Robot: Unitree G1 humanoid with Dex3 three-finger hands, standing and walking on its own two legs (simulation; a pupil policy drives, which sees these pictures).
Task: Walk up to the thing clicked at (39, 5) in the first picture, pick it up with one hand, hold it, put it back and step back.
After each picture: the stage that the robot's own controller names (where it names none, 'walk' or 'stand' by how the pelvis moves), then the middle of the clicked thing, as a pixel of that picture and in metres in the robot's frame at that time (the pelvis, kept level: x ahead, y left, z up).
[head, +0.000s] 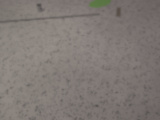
stand; (39, 7) +2.12 +0.68 -0.72
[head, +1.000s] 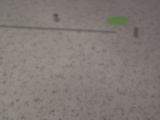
walk; (55, 17) +2.02 +0.35 -0.69
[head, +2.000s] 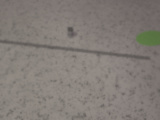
walk; (70, 32) +1.38 +0.16 -0.71
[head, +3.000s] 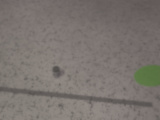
walk; (56, 72) +0.89 +0.22 -0.71
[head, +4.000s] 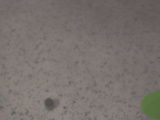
walk; (49, 104) +0.55 +0.23 -0.71
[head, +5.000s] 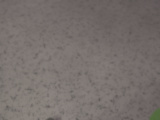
stand; out of the picture +0.38 +0.20 -0.71
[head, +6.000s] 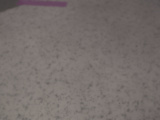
stand; out of the picture +0.36 +0.21 -0.72
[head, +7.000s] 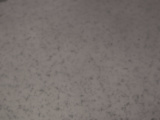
stand; out of the picture +0.37 +0.20 -0.72
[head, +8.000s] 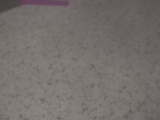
stand; out of the picture +0.34 +0.21 -0.73
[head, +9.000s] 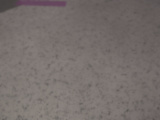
stand; out of the picture +0.35 +0.22 -0.73
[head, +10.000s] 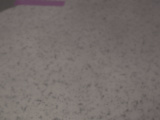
stand; out of the picture +0.34 +0.22 -0.73
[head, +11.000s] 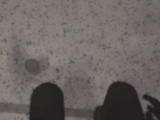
go down; (33, 67) +0.41 +0.23 -0.38
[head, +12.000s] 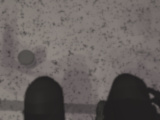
go down; (28, 60) +0.42 +0.24 -0.31
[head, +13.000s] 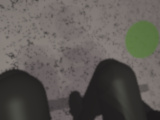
close in; out of the picture +0.41 +0.27 -0.23
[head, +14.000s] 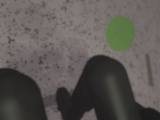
close; out of the picture +0.41 +0.28 -0.22
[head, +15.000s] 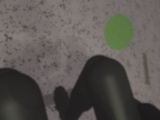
lift; out of the picture +0.39 +0.27 -0.23
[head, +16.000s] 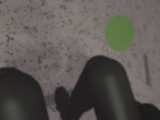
lift; out of the picture +0.38 +0.26 -0.23
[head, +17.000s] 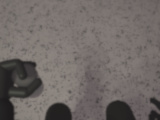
lift; (29, 82) +0.32 +0.19 -0.02
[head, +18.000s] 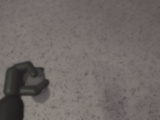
hold; (37, 86) +0.33 +0.18 +0.01
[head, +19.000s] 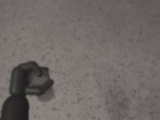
hold; (42, 85) +0.33 +0.16 +0.01
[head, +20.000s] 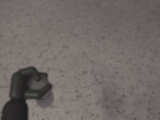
crouch; (42, 91) +0.33 +0.16 -0.03
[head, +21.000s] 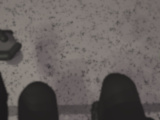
lower; (9, 50) +0.44 +0.23 -0.11
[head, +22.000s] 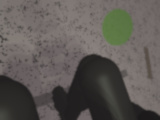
lower; out of the picture +0.42 +0.28 -0.23
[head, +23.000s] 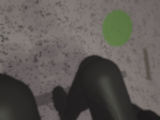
lower; out of the picture +0.41 +0.28 -0.23
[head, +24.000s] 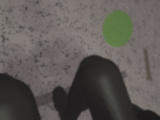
lower; out of the picture +0.41 +0.28 -0.23
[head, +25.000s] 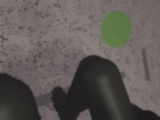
lower; out of the picture +0.41 +0.28 -0.23
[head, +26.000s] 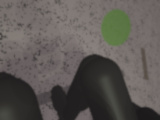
open; out of the picture +0.40 +0.26 -0.23
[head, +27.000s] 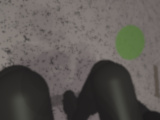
stand; out of the picture +0.39 +0.26 -0.23
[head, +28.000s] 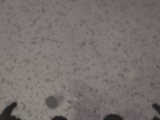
stand; (51, 103) +0.37 +0.20 -0.56
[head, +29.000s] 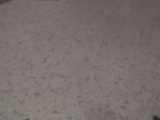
stand; out of the picture +0.36 +0.19 -0.66
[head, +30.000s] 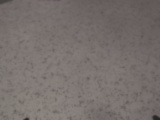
stand; out of the picture +0.36 +0.19 -0.66
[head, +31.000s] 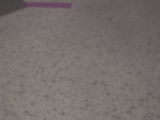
stand; out of the picture +0.38 +0.18 -0.72
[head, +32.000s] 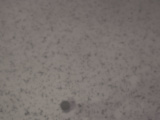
walk; (65, 107) +0.42 +0.14 -0.70
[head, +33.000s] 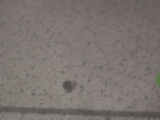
walk; (67, 87) +0.60 +0.18 -0.70
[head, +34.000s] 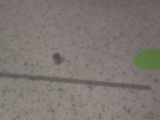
walk; (56, 59) +0.92 +0.23 -0.71
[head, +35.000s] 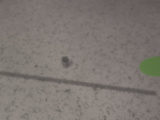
stand; (65, 62) +0.99 +0.19 -0.71
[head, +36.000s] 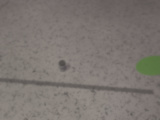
stand; (62, 66) +1.00 +0.23 -0.72
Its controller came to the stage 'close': yes
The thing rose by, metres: 0.71
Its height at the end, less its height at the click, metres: +0.00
